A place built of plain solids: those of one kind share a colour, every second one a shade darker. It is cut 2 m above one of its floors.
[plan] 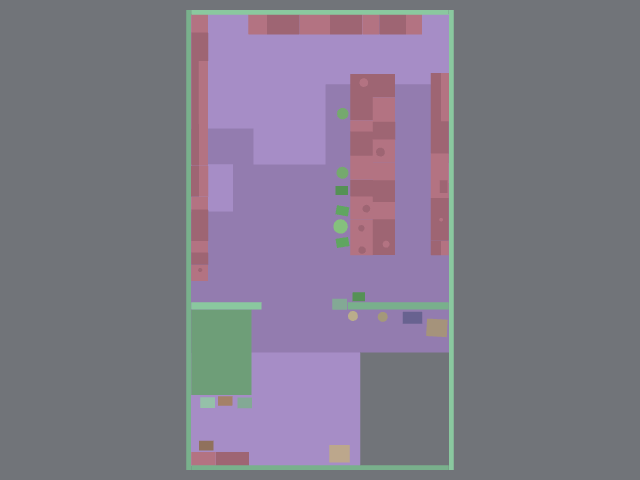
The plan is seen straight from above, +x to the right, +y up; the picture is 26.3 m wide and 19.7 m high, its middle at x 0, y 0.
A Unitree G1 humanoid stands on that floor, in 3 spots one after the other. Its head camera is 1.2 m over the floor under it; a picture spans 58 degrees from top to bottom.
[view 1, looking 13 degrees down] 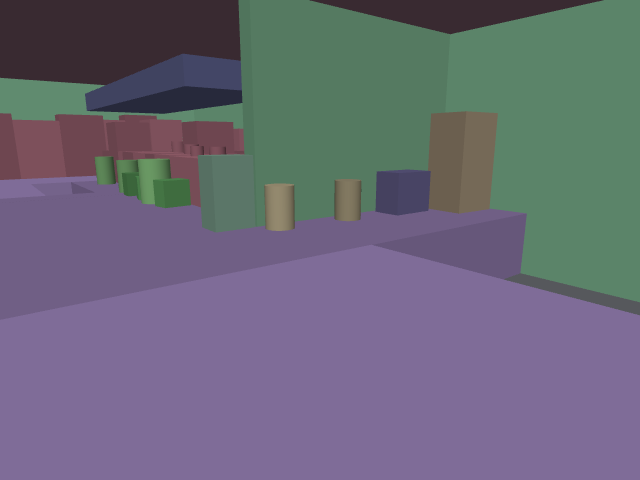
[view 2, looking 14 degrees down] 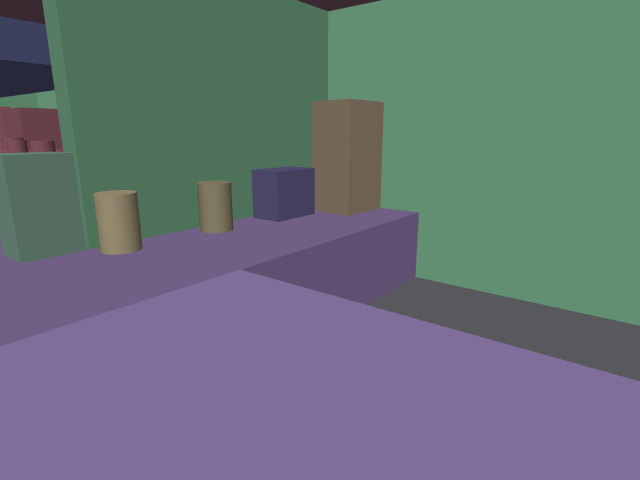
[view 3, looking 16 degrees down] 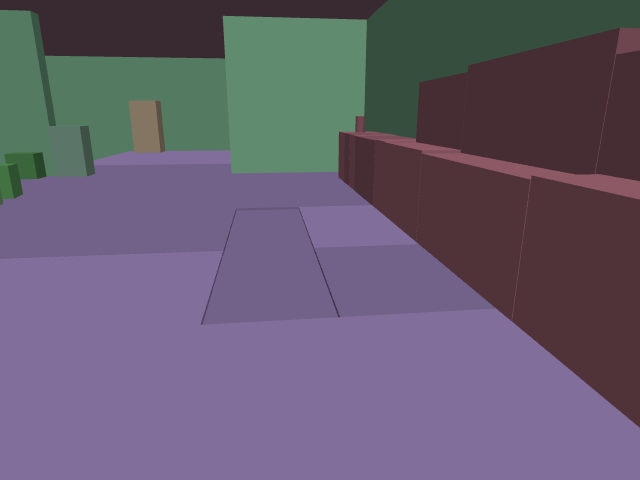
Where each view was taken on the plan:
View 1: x -1.87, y -8.14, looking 52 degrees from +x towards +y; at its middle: floor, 5.34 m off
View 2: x -0.83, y -7.47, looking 38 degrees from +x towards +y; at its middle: floor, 4.96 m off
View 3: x -3.15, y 7.00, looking -97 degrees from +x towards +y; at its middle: floor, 4.35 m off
